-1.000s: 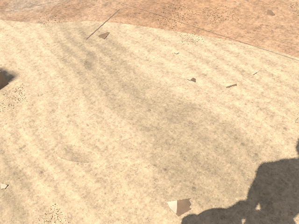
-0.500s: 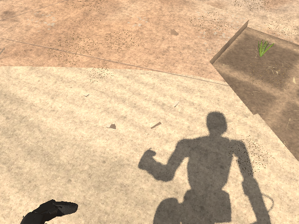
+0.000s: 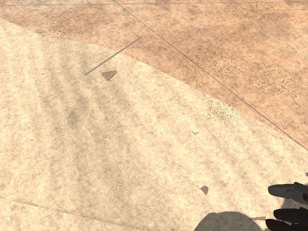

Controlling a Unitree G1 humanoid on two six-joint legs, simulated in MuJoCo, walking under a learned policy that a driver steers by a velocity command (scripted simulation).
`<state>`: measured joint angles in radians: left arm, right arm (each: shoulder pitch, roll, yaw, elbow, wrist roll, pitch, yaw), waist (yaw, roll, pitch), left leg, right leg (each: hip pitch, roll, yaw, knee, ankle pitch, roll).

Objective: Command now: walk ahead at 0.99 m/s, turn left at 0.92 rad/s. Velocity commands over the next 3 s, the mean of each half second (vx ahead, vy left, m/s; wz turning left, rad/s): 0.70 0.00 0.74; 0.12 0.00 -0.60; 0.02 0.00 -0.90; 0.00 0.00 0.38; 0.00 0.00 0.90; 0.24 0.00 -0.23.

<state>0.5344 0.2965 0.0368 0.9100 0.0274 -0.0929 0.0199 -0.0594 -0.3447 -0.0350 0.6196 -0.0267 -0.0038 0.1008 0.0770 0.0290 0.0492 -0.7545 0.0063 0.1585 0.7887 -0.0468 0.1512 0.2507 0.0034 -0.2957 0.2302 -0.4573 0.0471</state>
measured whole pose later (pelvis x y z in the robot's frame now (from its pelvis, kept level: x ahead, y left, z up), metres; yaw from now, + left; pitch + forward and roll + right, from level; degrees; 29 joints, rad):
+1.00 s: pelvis +0.58 +0.05 -0.01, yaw +2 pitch +0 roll +1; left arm 0.24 0.34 0.11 0.61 -0.03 0.06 0.05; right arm 0.06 -0.28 -0.06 0.70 0.01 -0.03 -0.03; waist 0.05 -0.02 0.05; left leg -0.30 -0.09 -0.18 0.43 -0.12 -0.01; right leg -0.34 0.25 0.39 0.54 -0.22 -0.03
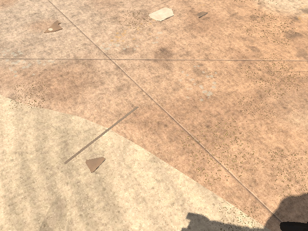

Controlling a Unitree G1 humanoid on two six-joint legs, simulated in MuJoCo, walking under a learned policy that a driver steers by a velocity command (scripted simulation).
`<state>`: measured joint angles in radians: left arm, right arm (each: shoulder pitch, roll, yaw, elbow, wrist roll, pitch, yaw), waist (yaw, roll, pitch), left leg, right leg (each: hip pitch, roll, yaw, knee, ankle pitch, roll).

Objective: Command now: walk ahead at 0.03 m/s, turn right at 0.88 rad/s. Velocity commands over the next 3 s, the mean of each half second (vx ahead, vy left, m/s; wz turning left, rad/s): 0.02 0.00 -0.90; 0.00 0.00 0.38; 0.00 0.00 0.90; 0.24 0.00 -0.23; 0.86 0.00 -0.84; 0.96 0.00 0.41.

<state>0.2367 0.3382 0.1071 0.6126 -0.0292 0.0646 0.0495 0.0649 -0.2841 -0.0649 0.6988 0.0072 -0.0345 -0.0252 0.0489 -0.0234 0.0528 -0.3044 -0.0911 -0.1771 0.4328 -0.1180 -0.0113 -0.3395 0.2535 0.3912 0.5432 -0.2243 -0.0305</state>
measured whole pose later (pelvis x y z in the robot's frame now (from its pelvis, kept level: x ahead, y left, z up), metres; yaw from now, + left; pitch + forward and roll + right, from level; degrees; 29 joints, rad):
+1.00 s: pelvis +0.05 -0.02 -0.01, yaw -12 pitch +2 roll -1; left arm 0.12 0.30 0.10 0.70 -0.02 0.03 0.01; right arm 0.16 -0.30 -0.09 0.62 0.03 0.09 0.02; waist 0.00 -0.02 0.07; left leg -0.35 0.06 0.10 0.65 -0.29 0.00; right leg -0.22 -0.13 -0.32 0.60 -0.38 0.02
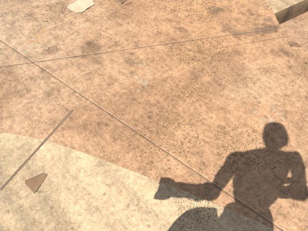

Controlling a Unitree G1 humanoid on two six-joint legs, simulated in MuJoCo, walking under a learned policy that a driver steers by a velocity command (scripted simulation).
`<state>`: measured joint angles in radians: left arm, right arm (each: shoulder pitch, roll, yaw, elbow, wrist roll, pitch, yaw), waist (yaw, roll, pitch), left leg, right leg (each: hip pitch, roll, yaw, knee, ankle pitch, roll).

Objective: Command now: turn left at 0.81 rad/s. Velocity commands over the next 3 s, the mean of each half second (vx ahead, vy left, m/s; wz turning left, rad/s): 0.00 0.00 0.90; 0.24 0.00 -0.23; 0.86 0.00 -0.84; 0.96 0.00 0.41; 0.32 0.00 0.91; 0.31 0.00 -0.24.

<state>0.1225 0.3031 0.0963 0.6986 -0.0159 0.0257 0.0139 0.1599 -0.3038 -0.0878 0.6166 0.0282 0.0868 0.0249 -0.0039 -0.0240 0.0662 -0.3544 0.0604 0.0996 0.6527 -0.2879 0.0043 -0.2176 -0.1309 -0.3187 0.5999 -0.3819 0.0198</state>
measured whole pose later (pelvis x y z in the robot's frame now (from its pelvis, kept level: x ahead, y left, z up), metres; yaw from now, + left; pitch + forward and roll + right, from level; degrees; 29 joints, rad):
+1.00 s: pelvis +0.13 +0.03 +0.02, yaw +16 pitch +2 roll +1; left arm 0.22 0.34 0.10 0.68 0.03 0.01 -0.05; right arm 0.38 -0.28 -0.07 0.73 -0.03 -0.07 -0.01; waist -0.04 -0.04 -0.03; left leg -0.01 0.01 0.04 0.29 -0.32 0.00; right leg -0.71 -0.03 0.06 1.17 -0.24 0.01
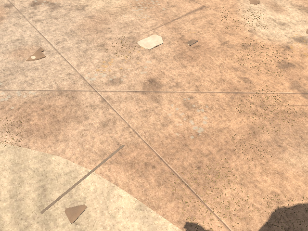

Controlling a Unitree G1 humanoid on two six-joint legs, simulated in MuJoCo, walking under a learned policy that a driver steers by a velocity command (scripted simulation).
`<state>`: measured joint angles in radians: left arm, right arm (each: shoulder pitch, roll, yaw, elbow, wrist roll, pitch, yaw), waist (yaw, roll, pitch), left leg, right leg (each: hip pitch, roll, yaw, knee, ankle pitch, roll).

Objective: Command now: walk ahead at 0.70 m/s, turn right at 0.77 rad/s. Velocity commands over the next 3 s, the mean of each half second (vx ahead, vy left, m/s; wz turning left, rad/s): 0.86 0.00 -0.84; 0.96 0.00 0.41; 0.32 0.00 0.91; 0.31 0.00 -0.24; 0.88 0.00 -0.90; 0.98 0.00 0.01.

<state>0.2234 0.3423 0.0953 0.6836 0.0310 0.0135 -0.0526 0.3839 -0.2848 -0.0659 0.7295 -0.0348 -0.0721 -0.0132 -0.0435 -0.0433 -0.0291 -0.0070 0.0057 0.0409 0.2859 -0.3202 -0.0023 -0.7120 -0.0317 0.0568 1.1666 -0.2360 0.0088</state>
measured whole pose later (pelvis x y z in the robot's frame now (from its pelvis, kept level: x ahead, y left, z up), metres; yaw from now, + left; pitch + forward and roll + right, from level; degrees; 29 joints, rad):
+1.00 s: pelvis +0.81 -0.34 +0.00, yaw -11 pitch +1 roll +1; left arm -0.01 0.25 -0.06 0.59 0.06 -0.08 -0.03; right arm 0.55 -0.29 -0.06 0.92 0.00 -0.06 0.02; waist -0.10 -0.02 0.02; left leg -0.02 -0.18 -0.15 0.32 -0.28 0.14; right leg -0.71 -0.11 0.10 0.79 -0.06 0.04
